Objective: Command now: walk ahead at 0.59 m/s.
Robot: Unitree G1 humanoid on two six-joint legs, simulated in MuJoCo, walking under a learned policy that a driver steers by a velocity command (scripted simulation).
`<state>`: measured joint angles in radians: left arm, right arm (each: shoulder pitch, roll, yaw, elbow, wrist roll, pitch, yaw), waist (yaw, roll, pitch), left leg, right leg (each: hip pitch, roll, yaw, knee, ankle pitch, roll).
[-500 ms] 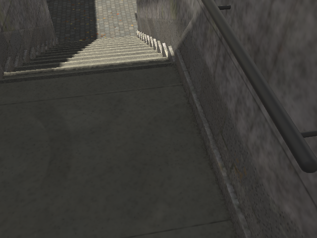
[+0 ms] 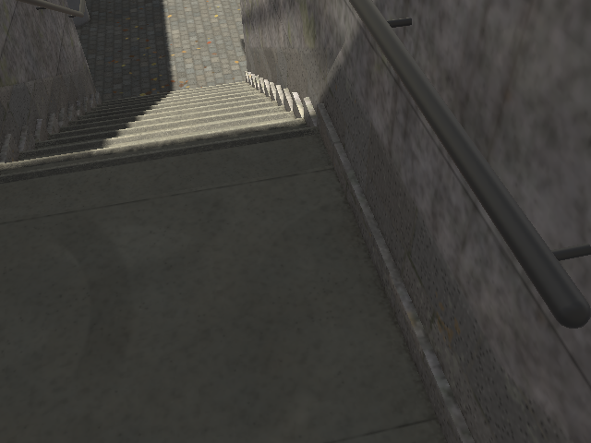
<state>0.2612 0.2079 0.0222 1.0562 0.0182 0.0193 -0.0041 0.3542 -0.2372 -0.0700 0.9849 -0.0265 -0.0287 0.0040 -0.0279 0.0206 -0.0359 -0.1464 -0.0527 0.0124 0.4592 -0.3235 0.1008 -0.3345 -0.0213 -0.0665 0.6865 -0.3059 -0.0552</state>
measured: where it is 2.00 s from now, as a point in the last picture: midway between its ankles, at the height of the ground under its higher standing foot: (142, 227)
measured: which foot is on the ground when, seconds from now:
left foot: down 0.00-0.06, up 0.08-0.52, down 0.54-0.88, up 0.90-1.00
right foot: down 0.00-0.54, up 0.56-0.86, down 0.88-1.00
